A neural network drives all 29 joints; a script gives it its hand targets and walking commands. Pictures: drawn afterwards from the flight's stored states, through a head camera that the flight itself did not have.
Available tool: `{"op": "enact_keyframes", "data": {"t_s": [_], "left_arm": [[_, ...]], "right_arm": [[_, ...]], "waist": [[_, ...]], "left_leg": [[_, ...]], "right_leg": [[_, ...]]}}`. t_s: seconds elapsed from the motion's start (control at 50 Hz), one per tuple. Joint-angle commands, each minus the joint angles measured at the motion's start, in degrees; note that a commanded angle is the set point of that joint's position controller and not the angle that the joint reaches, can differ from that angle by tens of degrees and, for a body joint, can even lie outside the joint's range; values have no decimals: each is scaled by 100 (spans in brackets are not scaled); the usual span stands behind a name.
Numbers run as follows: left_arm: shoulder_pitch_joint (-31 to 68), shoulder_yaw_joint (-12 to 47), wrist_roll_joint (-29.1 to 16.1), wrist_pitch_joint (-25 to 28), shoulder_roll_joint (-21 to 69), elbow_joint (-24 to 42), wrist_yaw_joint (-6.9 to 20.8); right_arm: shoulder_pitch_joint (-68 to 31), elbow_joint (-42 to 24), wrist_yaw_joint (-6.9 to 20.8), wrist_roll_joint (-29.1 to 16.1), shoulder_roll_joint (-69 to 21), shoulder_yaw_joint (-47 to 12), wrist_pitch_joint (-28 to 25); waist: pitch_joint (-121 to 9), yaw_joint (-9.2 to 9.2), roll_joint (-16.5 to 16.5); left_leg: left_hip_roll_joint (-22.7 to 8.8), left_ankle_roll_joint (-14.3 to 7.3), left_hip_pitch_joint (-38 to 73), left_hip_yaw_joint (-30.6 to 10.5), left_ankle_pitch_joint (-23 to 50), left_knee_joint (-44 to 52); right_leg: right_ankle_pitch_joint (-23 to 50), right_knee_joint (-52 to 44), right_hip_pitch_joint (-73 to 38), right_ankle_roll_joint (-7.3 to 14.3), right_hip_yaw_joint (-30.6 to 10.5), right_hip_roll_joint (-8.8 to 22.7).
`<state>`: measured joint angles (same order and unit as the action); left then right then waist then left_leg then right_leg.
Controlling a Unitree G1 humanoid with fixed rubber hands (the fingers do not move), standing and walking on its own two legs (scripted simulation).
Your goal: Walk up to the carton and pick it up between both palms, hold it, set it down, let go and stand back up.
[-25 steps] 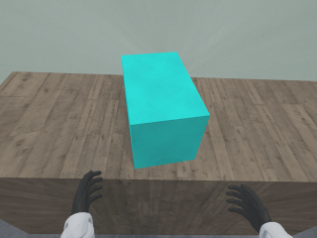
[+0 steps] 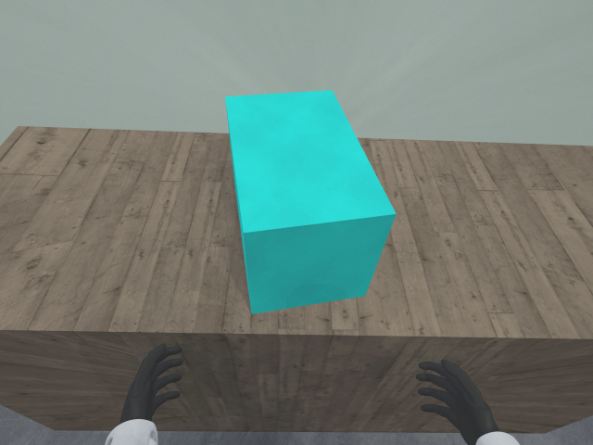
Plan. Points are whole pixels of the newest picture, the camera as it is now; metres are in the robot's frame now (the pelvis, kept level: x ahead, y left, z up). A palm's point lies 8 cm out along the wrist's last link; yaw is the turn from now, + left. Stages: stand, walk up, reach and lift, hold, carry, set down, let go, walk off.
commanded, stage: set down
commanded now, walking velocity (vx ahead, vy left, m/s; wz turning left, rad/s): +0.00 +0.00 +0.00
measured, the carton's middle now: (294, 195) +0.50 +0.06 +0.03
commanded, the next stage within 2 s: let go in 1.00 s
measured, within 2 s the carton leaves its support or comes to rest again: neither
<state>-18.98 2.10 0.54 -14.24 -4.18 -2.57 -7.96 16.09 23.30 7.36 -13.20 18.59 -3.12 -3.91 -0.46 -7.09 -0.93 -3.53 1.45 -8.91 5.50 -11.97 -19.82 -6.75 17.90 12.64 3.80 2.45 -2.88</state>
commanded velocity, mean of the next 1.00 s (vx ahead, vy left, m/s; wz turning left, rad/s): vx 0.00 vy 0.00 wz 0.00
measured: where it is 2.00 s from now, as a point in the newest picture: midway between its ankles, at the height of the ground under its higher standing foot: outside the picture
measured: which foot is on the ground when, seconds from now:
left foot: down 0.00-1.00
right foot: down 0.00-1.00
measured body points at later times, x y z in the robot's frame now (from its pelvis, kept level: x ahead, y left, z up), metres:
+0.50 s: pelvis +0.01 +0.00 +0.00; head +0.03 +0.01 +0.45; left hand +0.16 +0.23 -0.06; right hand +0.20 -0.20 -0.08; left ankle -0.02 +0.13 -0.75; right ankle +0.03 -0.08 -0.75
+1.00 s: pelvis +0.02 +0.01 +0.00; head +0.05 +0.02 +0.45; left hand +0.16 +0.24 -0.08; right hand +0.19 -0.19 -0.10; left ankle -0.02 +0.13 -0.75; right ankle +0.03 -0.08 -0.75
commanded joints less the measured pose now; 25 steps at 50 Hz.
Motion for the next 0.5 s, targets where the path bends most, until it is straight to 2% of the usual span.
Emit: {"op": "enact_keyframes", "data": {"t_s": [0.0,0.02,0.04,0.06,0.08,0.1,0.12,0.14,0.16,0.18,0.2,0.22,0.24,0.26,0.28,0.3,0.32,0.34,0.36,0.38,0.4,0.42,0.44,0.46,0.48], "left_arm": [[406,-167,-63,394,-794,905,-7],[389,-309,-78,430,-919,790,30],[487,-221,-62,393,-740,612,47],[627,-233,-55,324,-968,46,207],[784,-310,-28,333,-1036,429,171],[785,-293,-160,380,-977,928,98],[633,-208,-95,259,-1019,-139,284],[725,-246,-173,391,-1085,415,225],[779,-455,-226,450,-1344,830,226],[631,-432,-114,409,-1306,188,277],[704,-368,-172,484,-1241,630,230],[571,-303,-164,480,-1140,542,226],[611,-232,-189,464,-1158,109,300],[522,-218,-206,562,-1152,740,181],[453,-173,-315,614,-1074,1039,136],[420,-96,-215,578,-1036,264,236],[299,-276,-111,568,-1172,292,250],[269,-239,-314,668,-1170,649,244],[62,-398,-87,461,-1144,-712,473],[393,-392,-131,565,-1175,-257,486],[591,-403,-88,616,-1299,573,327],[450,-387,-35,602,-1252,411,290],[482,-423,-3,523,-1454,-405,503],[608,-512,4,523,-1409,-418,508],[639,-505,-111,640,-1456,155,420]], "right_arm": [[-423,-573,-65,370,847,996,-301],[-467,-592,-58,335,738,830,-293],[-541,-539,-64,407,648,829,-250],[-505,-58,-162,678,408,810,-127],[-636,-244,-149,594,438,858,-157],[-669,-651,-170,600,499,895,-251],[-376,284,-304,807,199,766,-108],[-595,-141,-297,709,345,859,-271],[-546,-417,-341,723,172,766,-332],[-426,-27,-357,850,220,759,-341],[-461,-236,-359,766,300,772,-418],[-276,70,-363,765,304,865,-421],[-477,319,-401,885,271,836,-382],[-517,-123,-335,705,488,896,-533],[-435,-339,-294,664,500,970,-610],[-399,316,-378,852,477,974,-521],[-221,309,-365,717,401,868,-606],[-263,-178,-347,579,494,888,-731],[90,764,-468,870,132,607,-480],[-253,471,-499,838,188,666,-582],[-548,107,-427,781,317,797,-650],[-409,240,-422,728,269,710,-694],[-366,589,-562,979,-35,626,-597],[-494,461,-573,1044,-62,620,-604],[-536,30,-526,860,156,712,-717]], "waist": [[-106,725,-526],[-168,607,-555],[27,628,-533],[201,770,-624],[160,687,-652],[-129,604,-573],[338,771,-569],[0,751,-434],[-299,655,-549],[-66,660,-550],[-290,668,-385],[-69,757,-265],[1,791,-295],[-325,644,8],[-535,630,-195],[-214,832,-106],[-237,709,-73],[-570,730,-355],[186,856,-307],[123,788,-404],[-135,609,12],[-64,678,11],[231,759,-334],[199,761,-286],[-234,611,-225]], "left_leg": [[274,-279,-380,-431,301,362],[289,-304,-441,-409,199,368],[302,-298,-318,-401,202,385],[352,-337,-465,-327,-141,359],[303,-373,-317,-300,-126,438],[273,-268,-317,-318,71,455],[352,-303,-320,-239,-100,496],[359,-230,-293,-311,124,454],[404,-255,-454,-186,215,388],[431,-287,-511,-254,121,342],[343,-210,-291,-291,418,417],[371,-223,-273,-343,432,396],[314,-172,-136,-327,423,395],[269,-129,39,-389,631,346],[207,-171,-65,-427,832,333],[271,-92,-54,-369,685,237],[352,-74,-36,-297,912,249],[381,-158,-285,-329,1026,226],[418,-204,-207,-168,603,336],[457,-207,-255,-214,429,327],[355,-176,-308,-294,563,279],[388,-175,-229,-330,753,270],[462,-250,-399,-238,390,201],[409,-228,-375,-241,277,250],[394,-230,-256,-228,455,292]], "right_leg": [[-163,-246,-981,-30,-760,526],[-346,-272,-1005,-75,-800,570],[-559,-377,-818,-87,-788,576],[-895,-436,-842,-127,-894,696],[-977,-389,-822,-108,-819,608],[-735,-206,-914,-80,-615,486],[-520,-439,-903,-89,-748,633],[-229,-190,-987,-120,-621,537],[17,-175,-1282,-128,-715,606],[-222,-234,-1162,-178,-804,677],[239,-108,-1293,-158,-583,484],[149,-177,-1037,-144,-582,539],[260,-189,-1006,-117,-524,463],[187,-85,-962,-79,-383,277],[335,-63,-1037,-14,-384,292],[444,-27,-1083,-31,-395,258],[692,-36,-1218,-53,-416,294],[1150,67,-1406,-47,-422,303],[672,-239,-1341,-42,-647,516],[588,-110,-1283,-109,-593,501],[208,-19,-1261,-128,-442,380],[449,6,-1294,-95,-433,380],[296,-97,-1340,-137,-625,514],[75,-139,-1244,-155,-603,534],[102,-33,-1314,-141,-539,453]]}}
